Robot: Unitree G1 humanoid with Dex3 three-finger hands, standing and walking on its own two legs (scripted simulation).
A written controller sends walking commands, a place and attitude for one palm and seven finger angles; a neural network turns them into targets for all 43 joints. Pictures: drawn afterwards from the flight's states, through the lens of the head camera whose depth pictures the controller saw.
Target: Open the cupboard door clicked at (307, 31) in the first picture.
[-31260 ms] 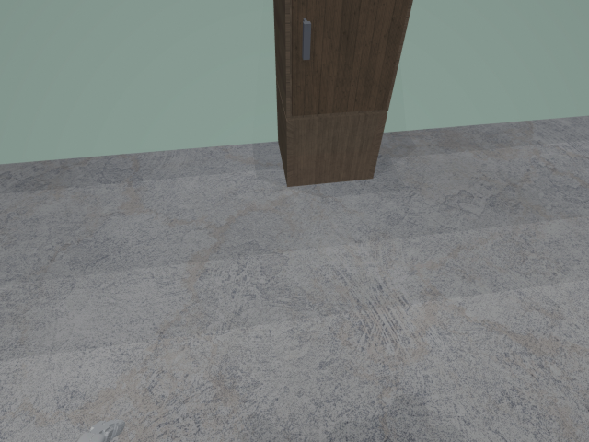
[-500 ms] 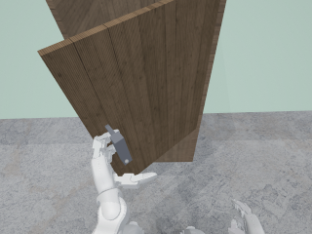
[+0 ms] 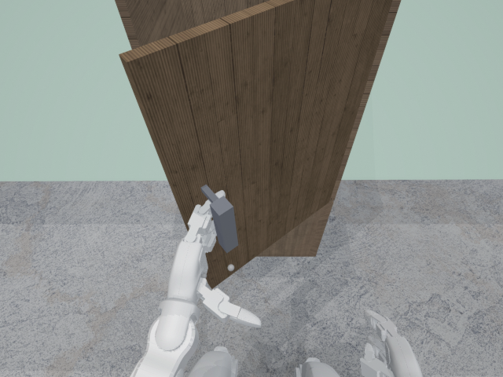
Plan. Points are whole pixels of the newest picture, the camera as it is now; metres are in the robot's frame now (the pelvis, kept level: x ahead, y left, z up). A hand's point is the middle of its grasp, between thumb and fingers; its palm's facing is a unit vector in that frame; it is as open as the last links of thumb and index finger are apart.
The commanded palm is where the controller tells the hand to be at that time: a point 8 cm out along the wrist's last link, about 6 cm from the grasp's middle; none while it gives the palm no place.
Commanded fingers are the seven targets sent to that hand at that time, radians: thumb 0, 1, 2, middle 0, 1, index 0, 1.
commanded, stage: slide the hand sideways off the handle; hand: left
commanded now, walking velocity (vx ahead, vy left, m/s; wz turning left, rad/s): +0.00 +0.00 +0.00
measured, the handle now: (218, 218) +0.35 +0.08 +0.05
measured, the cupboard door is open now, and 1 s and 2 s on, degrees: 39 39 39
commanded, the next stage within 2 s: draw the hand back to the body in 1.00 s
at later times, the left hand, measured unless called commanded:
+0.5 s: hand (212, 283) +0.24 +0.07 +0.06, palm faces +0.00 -1.00 +0.01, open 16.3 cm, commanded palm +0.21 +0.13 +0.05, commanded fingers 0.00 -0.50 0.30 -0.15 -0.30 -0.15 -0.30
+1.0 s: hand (178, 317) +0.20 +0.11 +0.05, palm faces +0.04 -1.00 -0.05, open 16.3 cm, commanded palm +0.17 +0.17 +0.05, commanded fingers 0.00 -0.50 0.30 -0.15 -0.30 -0.15 -0.30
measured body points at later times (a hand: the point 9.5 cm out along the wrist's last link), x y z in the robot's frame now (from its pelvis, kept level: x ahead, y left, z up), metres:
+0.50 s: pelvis +0.02 +0.00 +0.00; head +0.07 -0.01 +0.44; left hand +0.24 +0.13 +0.06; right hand +0.20 -0.21 -0.08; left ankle +0.04 +0.12 -0.66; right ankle +0.02 -0.11 -0.66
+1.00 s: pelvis +0.02 -0.02 -0.02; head +0.07 -0.04 +0.43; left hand +0.19 +0.17 +0.06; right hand +0.21 -0.25 -0.10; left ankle +0.04 +0.12 -0.66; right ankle +0.02 -0.11 -0.66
